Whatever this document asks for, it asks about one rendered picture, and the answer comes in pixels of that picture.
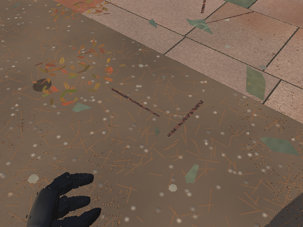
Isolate robot left hand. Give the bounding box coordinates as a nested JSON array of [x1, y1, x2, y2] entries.
[[26, 172, 101, 227]]

